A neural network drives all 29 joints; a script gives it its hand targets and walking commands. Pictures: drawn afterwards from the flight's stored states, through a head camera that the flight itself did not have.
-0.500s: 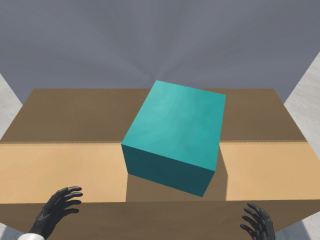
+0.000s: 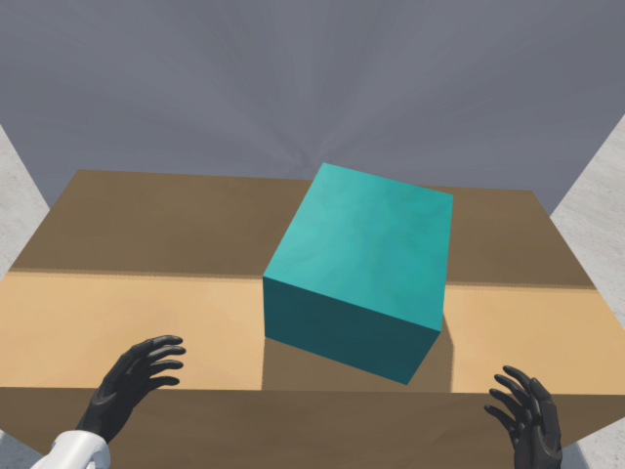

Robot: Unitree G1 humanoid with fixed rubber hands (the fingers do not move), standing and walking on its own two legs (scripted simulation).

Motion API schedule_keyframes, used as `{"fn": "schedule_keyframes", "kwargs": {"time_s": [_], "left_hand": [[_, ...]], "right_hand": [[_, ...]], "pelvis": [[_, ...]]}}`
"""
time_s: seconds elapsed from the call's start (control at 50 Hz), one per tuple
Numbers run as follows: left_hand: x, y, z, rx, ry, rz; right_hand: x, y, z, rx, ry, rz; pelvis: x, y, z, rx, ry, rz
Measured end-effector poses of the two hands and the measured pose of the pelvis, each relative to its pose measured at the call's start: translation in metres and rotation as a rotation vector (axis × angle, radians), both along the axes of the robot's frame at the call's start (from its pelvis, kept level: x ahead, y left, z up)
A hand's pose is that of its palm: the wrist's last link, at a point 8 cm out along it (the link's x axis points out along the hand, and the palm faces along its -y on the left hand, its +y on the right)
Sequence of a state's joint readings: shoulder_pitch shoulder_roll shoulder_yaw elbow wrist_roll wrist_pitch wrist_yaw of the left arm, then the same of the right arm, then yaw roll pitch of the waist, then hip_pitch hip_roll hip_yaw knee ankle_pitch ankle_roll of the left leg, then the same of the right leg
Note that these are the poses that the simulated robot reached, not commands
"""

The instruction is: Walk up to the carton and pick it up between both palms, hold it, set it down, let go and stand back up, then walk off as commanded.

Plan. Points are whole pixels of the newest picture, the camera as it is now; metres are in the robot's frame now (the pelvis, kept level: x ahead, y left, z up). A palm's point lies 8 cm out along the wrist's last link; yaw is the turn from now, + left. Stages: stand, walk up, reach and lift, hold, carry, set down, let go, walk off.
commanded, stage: reach and lift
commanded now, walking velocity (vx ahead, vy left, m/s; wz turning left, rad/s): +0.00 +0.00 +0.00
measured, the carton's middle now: (361, 264) +0.46 -0.04 -0.02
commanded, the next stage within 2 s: none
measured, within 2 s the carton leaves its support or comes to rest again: neither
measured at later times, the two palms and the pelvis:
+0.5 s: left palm (160, 323) +0.27 +0.22 +0.06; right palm (542, 388) +0.22 -0.23 +0.05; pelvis -0.02 -0.03 +0.00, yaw +1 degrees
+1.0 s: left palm (188, 254) +0.35 +0.21 +0.09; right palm (546, 334) +0.28 -0.25 +0.08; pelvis +0.00 -0.04 +0.01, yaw +1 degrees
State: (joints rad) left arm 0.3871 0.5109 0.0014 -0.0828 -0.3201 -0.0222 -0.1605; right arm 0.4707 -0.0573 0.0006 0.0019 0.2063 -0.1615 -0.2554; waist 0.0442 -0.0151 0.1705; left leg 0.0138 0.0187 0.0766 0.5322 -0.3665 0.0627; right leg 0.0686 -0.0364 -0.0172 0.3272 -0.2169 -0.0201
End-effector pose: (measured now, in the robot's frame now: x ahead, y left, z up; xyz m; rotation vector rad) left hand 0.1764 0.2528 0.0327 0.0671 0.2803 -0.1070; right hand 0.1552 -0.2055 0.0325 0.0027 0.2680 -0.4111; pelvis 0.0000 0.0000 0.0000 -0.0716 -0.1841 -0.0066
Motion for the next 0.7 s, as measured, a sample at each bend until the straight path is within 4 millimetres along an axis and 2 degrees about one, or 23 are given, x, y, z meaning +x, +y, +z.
{"fn": "schedule_keyframes", "kwargs": {"time_s": [0.12,0.26,0.52,0.7], "left_hand": [[0.016,-0.005,0.004,-0.017,0.000,-0.002],[0.049,-0.008,0.022,-0.017,-0.027,0.026],[0.096,-0.031,0.028,-0.003,0.020,0.015],[0.125,-0.041,0.032,-0.018,0.016,0.014]], "right_hand": [[0.018,-0.006,0.016,-0.006,-0.005,0.031],[0.043,-0.012,0.034,0.027,0.020,0.048],[0.070,-0.025,0.021,0.095,0.064,0.026],[0.090,-0.034,0.027,0.074,0.033,0.023]], "pelvis": [[-0.013,-0.002,0.000,0.010,-0.013,0.003],[-0.022,-0.010,0.002,0.026,-0.005,0.017],[-0.021,-0.027,0.004,0.039,0.075,0.022],[-0.009,-0.038,0.005,0.041,0.108,0.026]]}}
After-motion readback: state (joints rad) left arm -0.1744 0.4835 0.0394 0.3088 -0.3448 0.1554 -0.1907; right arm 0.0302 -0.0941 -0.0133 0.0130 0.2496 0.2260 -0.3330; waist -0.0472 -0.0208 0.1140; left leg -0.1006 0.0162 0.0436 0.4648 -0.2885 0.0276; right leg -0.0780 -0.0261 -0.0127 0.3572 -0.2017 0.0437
